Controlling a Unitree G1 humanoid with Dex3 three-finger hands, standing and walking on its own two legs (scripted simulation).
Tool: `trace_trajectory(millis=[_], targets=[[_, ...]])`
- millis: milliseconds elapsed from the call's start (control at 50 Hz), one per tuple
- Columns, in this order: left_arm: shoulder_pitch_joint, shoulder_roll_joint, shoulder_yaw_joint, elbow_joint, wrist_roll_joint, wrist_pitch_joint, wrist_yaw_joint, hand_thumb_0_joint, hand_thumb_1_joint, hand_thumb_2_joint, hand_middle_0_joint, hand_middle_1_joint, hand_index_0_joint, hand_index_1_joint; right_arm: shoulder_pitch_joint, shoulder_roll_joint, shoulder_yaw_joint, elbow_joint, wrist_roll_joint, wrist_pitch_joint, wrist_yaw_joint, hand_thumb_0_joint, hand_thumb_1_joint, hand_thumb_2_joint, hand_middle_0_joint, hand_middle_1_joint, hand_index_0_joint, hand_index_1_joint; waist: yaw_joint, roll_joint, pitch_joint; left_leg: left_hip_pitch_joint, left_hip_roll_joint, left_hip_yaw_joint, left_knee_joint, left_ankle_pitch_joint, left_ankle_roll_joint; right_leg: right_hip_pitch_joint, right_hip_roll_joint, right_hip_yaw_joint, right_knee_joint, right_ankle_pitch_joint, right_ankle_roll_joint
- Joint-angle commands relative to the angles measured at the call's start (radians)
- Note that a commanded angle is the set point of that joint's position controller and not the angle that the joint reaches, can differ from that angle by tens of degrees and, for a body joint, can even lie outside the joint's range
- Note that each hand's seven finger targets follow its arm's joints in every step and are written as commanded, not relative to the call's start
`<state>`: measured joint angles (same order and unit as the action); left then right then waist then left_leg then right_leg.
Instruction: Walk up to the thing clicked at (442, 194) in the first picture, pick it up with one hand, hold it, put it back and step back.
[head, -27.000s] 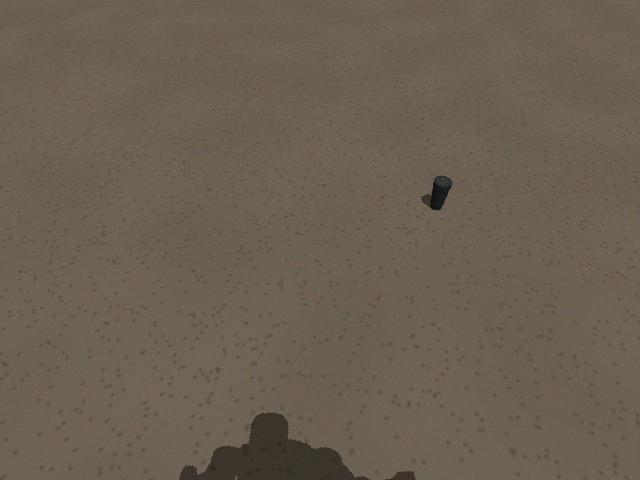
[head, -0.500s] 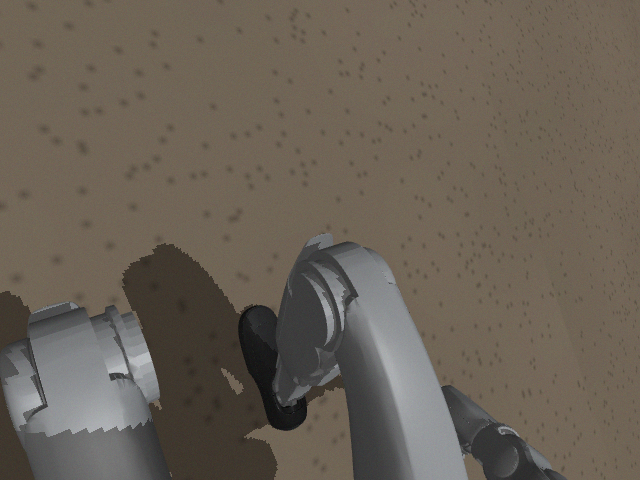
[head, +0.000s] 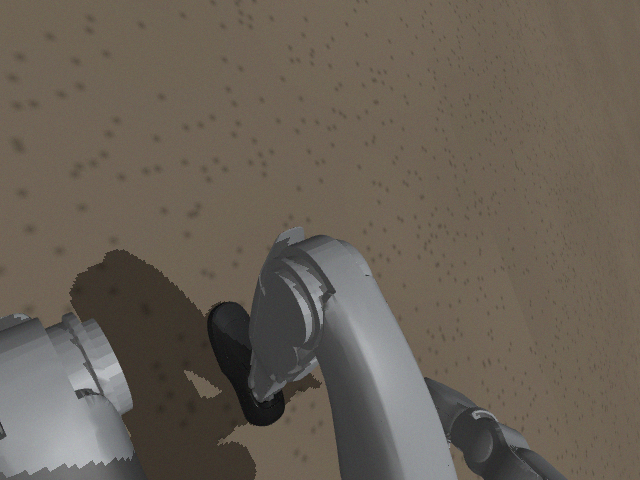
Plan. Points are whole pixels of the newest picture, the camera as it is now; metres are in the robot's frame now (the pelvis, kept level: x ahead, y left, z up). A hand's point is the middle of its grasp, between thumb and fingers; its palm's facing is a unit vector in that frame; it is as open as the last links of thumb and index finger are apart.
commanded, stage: close in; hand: left
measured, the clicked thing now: out of the picture +0.52 +0.29 -0.22
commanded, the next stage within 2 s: rest palm in 0.60 s
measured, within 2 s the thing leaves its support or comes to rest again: leaves its support in 1.76 s
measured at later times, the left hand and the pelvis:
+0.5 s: hand out of the picture +0.49 +0.27 -0.18, palm faces +0.37 -0.93 -0.02, open 17.5 cm; pelvis +0.00 +0.00 +0.01, yaw +0 degrees
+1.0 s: hand out of the picture +0.49 +0.27 -0.17, palm faces +0.37 -0.93 -0.04, open 15.9 cm; pelvis +0.00 +0.00 +0.01, yaw +0 degrees
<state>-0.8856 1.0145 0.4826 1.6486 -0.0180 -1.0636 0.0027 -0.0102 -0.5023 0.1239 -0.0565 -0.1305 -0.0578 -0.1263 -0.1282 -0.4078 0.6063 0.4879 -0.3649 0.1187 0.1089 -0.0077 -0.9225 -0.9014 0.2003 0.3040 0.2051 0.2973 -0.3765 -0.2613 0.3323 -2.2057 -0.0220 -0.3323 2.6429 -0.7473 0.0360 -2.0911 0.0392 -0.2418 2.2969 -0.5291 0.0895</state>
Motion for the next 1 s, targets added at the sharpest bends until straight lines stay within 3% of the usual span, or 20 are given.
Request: trace_trajectory(millis=[0, 100, 260, 640, 660, 740, 780, 860, 980], targets=[[-0.24, 0.167, -0.019, -0.134, 0.018, -0.085, 0.034, 0.0, -0.55, 0.137, -0.053, -0.133, -0.055, -0.131, 0.048, -0.377, -0.125, 0.013, -0.007, 0.024, -0.014, 0.0, -0.919, -0.905, 0.199, 0.3, 0.199, 0.3, -0.15, 0.62, -0.524, 0.396, 0.081, 0.003, -0.401, 0.159, -0.061, 0.299, 0.025, -0.112, -0.105, 0.114, -0.074], [-0.238, 0.153, -0.017, -0.132, 0.014, -0.097, 0.057, 0.0, -0.607, 0.137, -0.048, -0.138, -0.05, -0.136, 0.046, -0.371, -0.124, 0.022, -0.011, 0.024, -0.01, 0.0, -0.921, -0.906, 0.199, 0.3, 0.199, 0.3, -0.149, 0.609, -0.546, 0.399, 0.079, 0.01, -0.386, 0.182, -0.058, 0.321, 0.029, -0.107, -0.113, 0.14, -0.072], [-0.247, 0.118, -0.059, -0.127, 0.043, -0.091, 0.073, 0.0, -0.611, 0.128, -0.042, -0.129, -0.045, -0.128, 0.058, -0.361, -0.129, 0.046, -0.014, 0.023, -0.003, 0.0, -0.921, -0.906, 0.199, 0.3, 0.199, 0.3, -0.161, 0.618, -0.559, 0.429, 0.079, 0.007, -0.386, 0.225, -0.061, 0.321, 0.028, -0.11, -0.114, 0.172, -0.074], [-0.263, 0.098, -0.061, -0.144, 0.051, -0.088, 0.096, 0.0, -0.611, 0.148, -0.039, -0.135, -0.042, -0.136, 0.072, -0.349, -0.141, 0.061, -0.005, 0.006, 0.011, 0.0, -0.921, -0.907, 0.199, 0.3, 0.199, 0.3, -0.151, 0.624, -0.571, 0.425, 0.074, 0.014, -0.403, 0.209, -0.061, 0.323, 0.025, -0.108, -0.128, 0.157, -0.081], [-0.256, 0.102, -0.064, -0.145, 0.053, -0.087, 0.096, 0.0, -0.611, 0.151, -0.032, -0.128, -0.035, -0.131, 0.067, -0.345, -0.141, 0.062, -0.005, 0.003, 0.012, 0.0, -0.919, -0.907, 0.199, 0.3, 0.199, 0.3, -0.139, 0.625, -0.57, 0.416, 0.073, 0.022, -0.402, 0.199, -0.059, 0.323, 0.025, -0.103, -0.129, 0.148, -0.082], [-0.272, 0.087, -0.063, -0.138, 0.046, -0.085, 0.098, 0.0, -0.611, 0.14, -0.055, -0.096, -0.047, -0.106, 0.066, -0.343, -0.145, 0.064, -0.004, -0.001, 0.012, 0.0, -0.909, -0.906, 0.199, 0.3, 0.199, 0.3, -0.147, 0.601, -0.561, 0.396, 0.071, 0.026, -0.399, 0.186, -0.055, 0.321, 0.025, -0.101, -0.137, 0.142, -0.082], [-0.274, 0.097, -0.061, -0.127, 0.05, -0.084, 0.104, 0.0, -0.496, 0.212, -0.215, -0.236, -0.207, -0.24, 0.066, -0.348, -0.144, 0.066, -0.003, -0.004, 0.012, 0.0, -0.905, -0.901, 0.199, 0.3, 0.199, 0.3, -0.149, 0.593, -0.556, 0.392, 0.072, 0.019, -0.4, 0.17, -0.054, 0.309, 0.026, -0.105, -0.138, 0.129, -0.081], [-0.278, 0.098, -0.074, -0.125, 0.055, -0.089, 0.094, 0.0, -0.407, 0.294, -0.308, -0.327, -0.308, -0.327, 0.055, -0.344, -0.145, 0.065, -0.004, -0.006, 0.012, 0.0, -0.905, -0.9, 0.199, 0.3, 0.199, 0.3, -0.15, 0.588, -0.554, 0.381, 0.071, 0.023, -0.403, 0.139, -0.051, 0.305, 0.027, -0.102, -0.144, 0.104, -0.084], [-0.276, 0.102, -0.064, -0.115, 0.044, -0.09, 0.091, 0.0, -0.25, 0.412, -0.408, -0.433, -0.407, -0.433, 0.064, -0.344, -0.14, 0.072, -0.006, -0.007, 0.008, 0.0, -0.895, -0.898, 0.199, 0.3, 0.199, 0.3, -0.15, 0.585, -0.585, 0.397, 0.07, 0.03, -0.393, 0.177, -0.05, 0.341, 0.026, -0.099, -0.149, 0.137, -0.08]])
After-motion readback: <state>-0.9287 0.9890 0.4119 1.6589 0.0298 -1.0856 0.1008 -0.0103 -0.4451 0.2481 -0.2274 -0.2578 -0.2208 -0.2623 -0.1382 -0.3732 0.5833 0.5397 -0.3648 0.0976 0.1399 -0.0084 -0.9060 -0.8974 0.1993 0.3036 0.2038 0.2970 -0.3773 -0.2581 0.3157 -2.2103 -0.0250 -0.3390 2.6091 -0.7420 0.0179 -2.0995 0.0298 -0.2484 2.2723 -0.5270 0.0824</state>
